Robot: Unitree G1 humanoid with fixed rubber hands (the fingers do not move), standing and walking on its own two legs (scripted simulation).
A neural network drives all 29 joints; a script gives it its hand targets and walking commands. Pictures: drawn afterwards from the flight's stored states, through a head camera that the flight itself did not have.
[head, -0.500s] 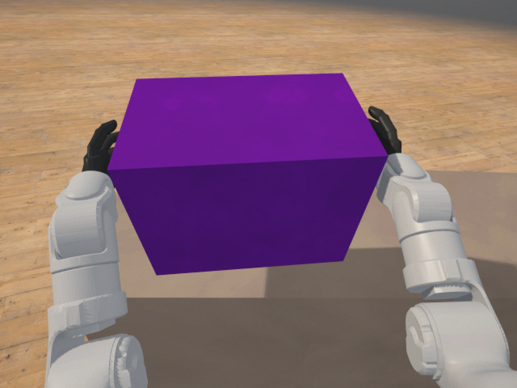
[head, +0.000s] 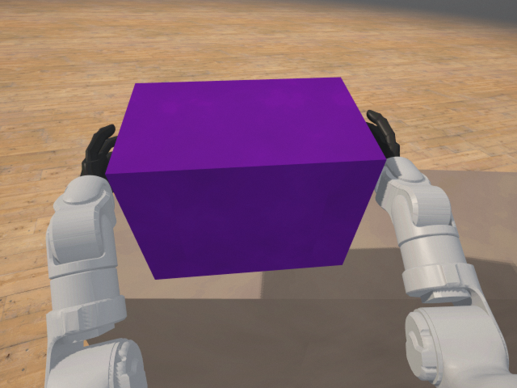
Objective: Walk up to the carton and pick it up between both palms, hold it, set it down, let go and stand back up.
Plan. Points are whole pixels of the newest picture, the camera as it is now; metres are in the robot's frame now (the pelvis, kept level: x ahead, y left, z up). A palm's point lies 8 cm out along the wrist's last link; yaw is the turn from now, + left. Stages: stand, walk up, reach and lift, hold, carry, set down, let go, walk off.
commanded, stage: hold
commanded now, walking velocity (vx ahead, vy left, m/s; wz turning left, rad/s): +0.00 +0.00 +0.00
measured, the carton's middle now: (246, 180) +0.39 +0.00 +0.18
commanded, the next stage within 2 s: none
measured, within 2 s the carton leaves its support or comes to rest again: neither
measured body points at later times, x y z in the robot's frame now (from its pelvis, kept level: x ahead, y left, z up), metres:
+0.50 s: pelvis +0.00 +0.00 +0.00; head -0.06 +0.03 +0.45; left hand +0.36 +0.21 +0.21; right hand +0.37 -0.20 +0.23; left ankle +0.03 +0.11 -0.75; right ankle +0.00 -0.10 -0.75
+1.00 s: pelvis +0.00 +0.00 +0.00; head -0.07 +0.03 +0.45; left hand +0.36 +0.22 +0.22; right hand +0.37 -0.19 +0.24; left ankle +0.03 +0.11 -0.75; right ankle +0.00 -0.10 -0.75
